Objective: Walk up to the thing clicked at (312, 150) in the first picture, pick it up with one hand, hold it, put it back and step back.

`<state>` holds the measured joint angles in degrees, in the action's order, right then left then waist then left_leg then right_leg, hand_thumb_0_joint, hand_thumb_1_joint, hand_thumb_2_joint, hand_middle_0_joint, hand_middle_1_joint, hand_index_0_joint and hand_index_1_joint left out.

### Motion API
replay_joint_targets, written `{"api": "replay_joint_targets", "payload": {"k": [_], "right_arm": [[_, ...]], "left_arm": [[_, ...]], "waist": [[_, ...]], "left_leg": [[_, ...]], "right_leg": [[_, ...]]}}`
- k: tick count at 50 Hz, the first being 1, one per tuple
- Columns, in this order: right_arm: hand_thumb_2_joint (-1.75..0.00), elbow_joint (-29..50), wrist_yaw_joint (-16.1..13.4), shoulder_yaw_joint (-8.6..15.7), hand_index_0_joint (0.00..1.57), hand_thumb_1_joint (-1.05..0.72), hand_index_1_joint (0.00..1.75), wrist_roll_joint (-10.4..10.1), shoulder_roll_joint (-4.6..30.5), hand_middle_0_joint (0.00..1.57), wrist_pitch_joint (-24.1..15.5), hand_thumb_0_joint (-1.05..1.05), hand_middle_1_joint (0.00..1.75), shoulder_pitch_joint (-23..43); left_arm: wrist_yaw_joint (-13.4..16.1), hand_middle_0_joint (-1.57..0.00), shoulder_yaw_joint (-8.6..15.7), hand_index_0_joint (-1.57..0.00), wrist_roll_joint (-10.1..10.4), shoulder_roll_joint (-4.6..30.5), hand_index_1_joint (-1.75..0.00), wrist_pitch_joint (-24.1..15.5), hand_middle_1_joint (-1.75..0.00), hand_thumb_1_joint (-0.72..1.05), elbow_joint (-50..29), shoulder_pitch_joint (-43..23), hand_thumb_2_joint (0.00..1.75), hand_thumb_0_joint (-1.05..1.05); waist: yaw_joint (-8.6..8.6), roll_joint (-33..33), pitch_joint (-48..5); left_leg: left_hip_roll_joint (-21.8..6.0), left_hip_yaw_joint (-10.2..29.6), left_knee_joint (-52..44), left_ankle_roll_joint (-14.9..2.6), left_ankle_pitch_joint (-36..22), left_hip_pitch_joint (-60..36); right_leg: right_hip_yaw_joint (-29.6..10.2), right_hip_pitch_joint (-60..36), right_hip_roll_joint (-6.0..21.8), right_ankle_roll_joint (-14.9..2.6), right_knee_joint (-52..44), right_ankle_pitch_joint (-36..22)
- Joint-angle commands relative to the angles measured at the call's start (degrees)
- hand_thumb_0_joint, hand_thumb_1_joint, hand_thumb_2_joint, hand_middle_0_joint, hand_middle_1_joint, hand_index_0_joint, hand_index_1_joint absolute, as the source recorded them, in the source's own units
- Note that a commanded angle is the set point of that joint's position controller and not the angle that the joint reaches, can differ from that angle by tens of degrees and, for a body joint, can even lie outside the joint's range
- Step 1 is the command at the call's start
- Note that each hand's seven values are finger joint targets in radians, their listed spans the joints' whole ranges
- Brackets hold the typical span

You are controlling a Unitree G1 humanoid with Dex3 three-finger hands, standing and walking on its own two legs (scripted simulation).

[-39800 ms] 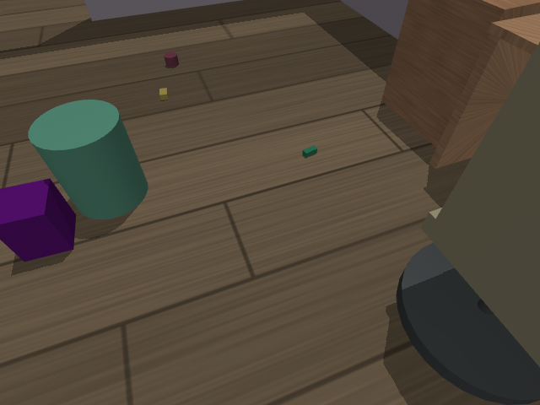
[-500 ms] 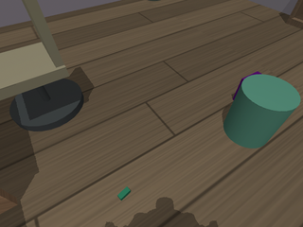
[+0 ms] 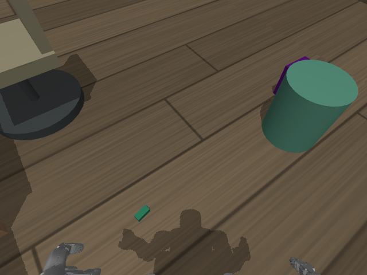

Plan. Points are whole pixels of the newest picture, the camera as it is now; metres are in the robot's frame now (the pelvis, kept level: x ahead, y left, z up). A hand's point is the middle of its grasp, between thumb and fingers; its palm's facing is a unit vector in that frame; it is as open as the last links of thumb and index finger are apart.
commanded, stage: rise first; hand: left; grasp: from above
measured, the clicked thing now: (142, 213) +0.46 +0.22 -0.74
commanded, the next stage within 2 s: none
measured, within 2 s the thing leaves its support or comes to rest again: neither
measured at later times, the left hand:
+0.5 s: hand out of the picture +0.13 +0.27 -0.22, palm faces -0.09 -0.83 -0.55, open 13.9 cm
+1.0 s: hand (98, 256) +0.22 +0.29 -0.38, palm faces -0.27 -0.41 -0.87, open 13.7 cm
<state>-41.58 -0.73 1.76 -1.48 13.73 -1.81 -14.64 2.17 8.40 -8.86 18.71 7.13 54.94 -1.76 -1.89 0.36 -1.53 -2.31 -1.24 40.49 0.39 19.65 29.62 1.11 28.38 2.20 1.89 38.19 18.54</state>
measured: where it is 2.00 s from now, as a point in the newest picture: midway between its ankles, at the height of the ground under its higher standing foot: outside the picture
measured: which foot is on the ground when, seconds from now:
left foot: down 0.00-1.00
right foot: down 0.00-1.00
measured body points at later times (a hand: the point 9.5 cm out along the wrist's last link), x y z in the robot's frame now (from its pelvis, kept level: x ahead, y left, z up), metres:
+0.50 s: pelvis +0.00 +0.00 -0.06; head +0.10 +0.02 +0.37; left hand +0.14 +0.31 -0.18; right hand +0.17 -0.24 -0.16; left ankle +0.00 +0.12 -0.72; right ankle +0.00 -0.14 -0.72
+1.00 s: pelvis -0.06 -0.01 -0.22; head +0.12 +0.01 +0.20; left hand +0.23 +0.31 -0.33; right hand +0.12 -0.28 -0.34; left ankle +0.00 +0.12 -0.72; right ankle +0.00 -0.14 -0.72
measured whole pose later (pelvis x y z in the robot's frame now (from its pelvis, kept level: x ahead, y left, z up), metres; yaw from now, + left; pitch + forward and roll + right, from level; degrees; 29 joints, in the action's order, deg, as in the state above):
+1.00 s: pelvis -0.06 -0.01 -0.22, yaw -1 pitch +33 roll -2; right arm -41.9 -2.6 1.4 2.0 15.4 -8.6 -2.7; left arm 27.2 7.0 -38.1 20.4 14.1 56.4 -21.5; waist -2.4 0.1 -11.6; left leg -2.7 2.8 99.7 1.5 37.0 96.0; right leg 1.3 94.4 2.2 1.0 98.3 37.0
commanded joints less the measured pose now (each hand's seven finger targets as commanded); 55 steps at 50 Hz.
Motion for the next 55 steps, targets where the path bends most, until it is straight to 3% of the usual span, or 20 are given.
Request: {"api": "replay_joint_targets", "payload": {"k": [1, 4, 9, 17, 20, 23, 26, 28, 30, 31, 34, 35, 38, 43, 47, 49, 50, 53, 55], "right_arm": [[-0.92, 9.1, -0.2, 3.4, 0.2, -0.98, 0.3, 0.1, 9.8, 0.2, -3.9, 0.0, 0.3, 1.0], [-0.92, 10.2, 0.0, 3.6, 0.2, -0.97, 0.3, 0.6, 9.3, 0.2, -5.3, 0.0, 0.3, 0.4], [-0.92, 11.5, -0.8, 3.9, 0.2, -0.97, 0.3, 1.2, 9.0, 0.2, -6.8, 0.0, 0.3, 0.3], [-0.91, 12.5, -2.4, 3.4, 0.2, -0.95, 0.3, 1.5, 8.1, 0.2, -7.7, 0.0, 0.3, 0.9], [-0.91, 13.0, -3.0, 3.3, 0.2, -0.95, 0.3, 1.7, 7.8, 0.2, -8.0, 0.0, 0.3, 1.4], [-0.91, 13.6, -3.1, 3.2, 0.2, -0.93, 0.3, 1.8, 7.9, 0.2, -8.2, 0.0, 0.3, 2.3], [-0.91, 14.1, -3.3, 3.0, 0.2, -0.93, 0.3, 1.7, 7.4, 0.2, -8.2, 0.0, 0.3, 2.2], [-0.91, 13.9, -3.4, 2.8, 0.2, -0.94, 0.3, 1.6, 7.0, 0.2, -8.2, 0.0, 0.3, 2.7], [-0.91, 13.5, -3.7, 2.9, 0.2, -0.94, 0.3, 1.6, 7.4, 0.2, -8.2, 0.0, 0.3, 2.9], [-0.91, 13.2, -3.9, 2.7, 0.2, -0.95, 0.3, 1.5, 7.3, 0.2, -8.4, 0.0, 0.3, 3.4], [-0.91, 11.8, -4.2, 2.6, 0.2, -0.94, 0.3, 1.9, 7.7, 0.2, -8.8, 0.0, 0.3, 4.8], [-0.91, 11.3, -4.1, 2.6, 0.2, -0.93, 0.3, 1.9, 7.9, 0.2, -8.9, 0.0, 0.3, 4.8], [-0.9, 10.0, -3.8, 2.6, 0.2, -0.89, 0.3, 2.0, 8.5, 0.2, -9.2, 0.0, 0.3, 5.6], [-0.89, 6.1, -3.0, 2.9, 0.2, -0.87, 0.3, 2.6, 9.8, 0.2, -8.9, 0.0, 0.3, 5.7], [-0.9, 3.2, -2.3, 2.5, 0.2, -0.89, 0.3, 3.4, 10.8, 0.2, -8.5, 0.0, 0.3, 5.5], [-0.91, 2.0, -1.8, 2.4, 0.2, -0.93, 0.3, 4.1, 11.0, 0.2, -8.4, 0.0, 0.3, 5.7], [-0.9, 1.6, -1.5, 2.1, 0.2, -0.93, 0.3, 4.3, 10.9, 0.2, -8.4, 0.0, 0.3, 5.5], [-0.91, 0.5, -0.3, 1.3, 0.2, -0.93, 0.3, 5.7, 10.1, 0.2, -8.7, 0.0, 0.3, 6.5], [-0.9, -0.3, 0.5, 1.2, 0.2, -0.93, 0.3, 6.6, 9.7, 0.2, -9.1, 0.0, 0.3, 7.5]], "left_arm": [[2.4, -0.16, 1.8, -0.18, -1.4, 8.7, -1.01, 2.5, -1.03, -0.54, -7.4, 0.2, 0.92, 0.0], [3.4, -0.13, 3.9, -0.16, -2.7, 10.2, -1.03, 1.8, -1.06, -0.55, -11.6, 0.1, 0.94, 0.0], [4.8, -0.13, 5.0, -0.15, -5.1, 10.7, -1.05, 2.1, -1.07, -0.58, -20.0, 4.8, 0.95, 0.0], [5.7, -0.12, 2.7, -0.14, -6.7, 7.3, -1.04, 6.8, -1.06, -0.55, -26.9, 9.4, 0.94, 0.0], [6.3, -0.13, 3.4, -0.15, -7.5, 7.2, -1.01, 8.2, -1.03, -0.54, -27.2, 10.5, 0.94, 0.0], [7.1, -0.12, 3.3, -0.14, -8.5, 6.9, -1.01, 8.8, -1.03, -0.52, -28.3, 12.0, 0.93, 0.0], [8.1, -0.12, 4.0, -0.13, -9.9, 8.0, -1.01, 9.4, -1.02, -0.52, -30.3, 12.3, 0.94, 0.0], [8.8, -0.13, 3.2, -0.14, -10.2, 7.0, -1.0, 10.0, -1.02, -0.53, -31.0, 12.9, 0.94, 0.0], [9.8, -0.14, 4.0, -0.15, -11.6, 8.9, -1.0, 10.1, -1.01, -0.54, -30.6, 8.9, 0.93, 0.0], [10.2, -0.14, 2.6, -0.15, -12.5, 8.2, -1.0, 9.9, -1.01, -0.55, -29.3, 6.3, 0.94, 0.0], [12.4, -0.16, 3.2, -0.16, -16.5, 10.2, -0.97, 8.7, -0.97, -0.53, -22.5, -0.7, 0.94, 0.0], [13.3, -0.15, 2.7, -0.15, -17.5, 10.4, -0.95, 8.0, -0.95, -0.52, -21.5, -4.6, 0.94, 0.0], [16.7, -0.17, 1.5, -0.15, -21.1, 9.1, -0.91, 6.7, -0.9, -0.48, -16.6, -7.4, 0.95, 0.0], [22.9, -0.19, -0.8, -0.16, -26.6, 9.2, -0.88, 6.1, -0.84, -0.47, -10.1, -19.9, 0.99, 0.0], [27.8, -0.22, 1.7, -0.19, -30.8, 15.6, -0.9, 6.7, -0.87, -0.48, -4.2, -26.2, 0.98, 0.0], [30.1, -0.22, 1.7, -0.2, -33.0, 16.6, -0.94, 7.8, -0.91, -0.5, -1.1, -30.1, 0.97, 0.0], [30.9, -0.22, 1.2, -0.2, -33.8, 17.0, -0.95, 8.2, -0.92, -0.49, -0.1, -34.9, 0.95, 0.0], [32.6, -0.25, 3.6, -0.23, -34.5, 21.4, -0.92, 9.1, -0.89, -0.47, 5.4, -41.0, 0.94, 0.0], [32.8, -0.27, 3.0, -0.25, -35.0, 21.6, -0.89, 9.8, -0.87, -0.44, 9.3, -43.3, 0.93, 0.0]], "waist": [[1.13, -1.2, -10.0], [1.45, -1.5, -12.6], [1.41, -5.4, -17.5], [-0.1, -3.8, -19.1], [0.41, -4.1, -18.2], [1.08, -5.0, -19.4], [1.33, -4.3, -21.4], [1.2, -4.3, -22.7], [0.86, -3.7, -22.5], [-0.32, -3.8, -21.5], [0.07, -3.5, -19.8], [-0.33, -3.3, -20.9], [0.22, -4.9, -24.4], [-1.24, -6.7, -33.1], [-0.25, -6.3, -39.9], [-0.24, -6.5, -42.5], [-1.25, -5.7, -43.4], [-0.71, -4.5, -43.6], [-1.15, -4.0, -43.9]], "left_leg": [[2.0, 0.2, -0.3, 0.19, -9.3, 0.2], [1.6, 0.4, 4.2, 0.13, -9.4, 3.2], [1.1, 0.9, 8.2, 0.53, -12.5, 3.5], [0.8, 2.0, 13.4, 0.1, -12.9, 7.7], [0.8, 1.8, 14.8, 0.12, -9.8, 10.5], [0.3, 3.2, 15.8, 0.57, -10.9, 11.5], [0.9, 2.2, 18.6, 0.1, -11.4, 13.5], [1.1, 1.6, 20.6, -0.1, -11.6, 15.2], [1.2, 1.5, 22.3, -0.3, -9.6, 17.4], [1.2, 1.6, 23.2, -0.3, -7.9, 19.5], [1.4, 1.5, 27.5, -0.37, -1.7, 26.8], [1.5, 1.4, 29.4, -0.4, -0.8, 28.9], [1.8, 1.3, 33.5, 0.03, 0.9, 33.5], [1.3, 2.9, 41.4, 0.99, -1.7, 38.1], [1.3, 2.1, 48.4, 0.75, -2.7, 43.2], [1.2, 1.6, 52.0, 0.57, -2.2, 46.0], [1.1, 1.5, 53.8, 0.27, -0.9, 48.3], [1.0, 1.1, 58.2, -0.53, 5.0, 55.2], [1.0, 0.6, 60.7, -0.84, 8.6, 59.2]], "right_leg": [[2.4, 1.3, -3.0, -2.84, 0.9, -5.4], [2.0, 4.6, -2.9, -2.81, 5.8, -5.2], [1.5, 8.4, -2.6, -3.09, 11.2, -7.0], [1.5, 11.9, -2.5, -2.94, 15.2, -7.4], [1.7, 14.3, -2.4, -2.94, 16.5, -5.0], [2.2, 17.1, -2.5, -3.28, 19.6, -4.1], [1.9, 17.2, -2.5, -3.33, 21.0, -5.5], [1.6, 17.6, -2.4, -3.31, 22.0, -6.8], [1.4, 19.7, -2.3, -3.2, 23.3, -5.8], [1.4, 21.9, -2.3, -3.2, 24.1, -4.5], [1.4, 29.4, -2.2, -3.31, 28.6, 1.0], [1.2, 31.5, -2.1, -3.32, 30.4, 1.7], [1.0, 37.4, -2.1, -3.52, 35.6, 3.5], [1.8, 48.1, -2.2, -3.82, 45.6, 1.7], [2.0, 51.6, -2.3, -3.68, 50.8, 0.2], [2.0, 53.1, -2.3, -3.51, 53.3, -0.5], [2.1, 54.1, -2.3, -3.37, 54.1, -0.1], [1.9, 57.5, -2.1, -2.99, 56.2, 5.7], [0.8, 58.9, -2.2, -2.65, 56.5, 10.3]]}}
